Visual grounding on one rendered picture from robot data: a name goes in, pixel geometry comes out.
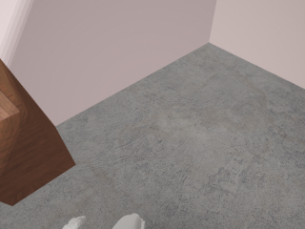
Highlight drawer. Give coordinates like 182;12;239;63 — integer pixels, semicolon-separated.
0;90;20;121

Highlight cabinet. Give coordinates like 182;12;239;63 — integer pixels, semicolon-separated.
0;59;76;206

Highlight left robot hand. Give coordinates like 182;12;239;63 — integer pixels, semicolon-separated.
62;216;86;229

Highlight left robot thigh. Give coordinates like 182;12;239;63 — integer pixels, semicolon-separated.
112;215;146;229

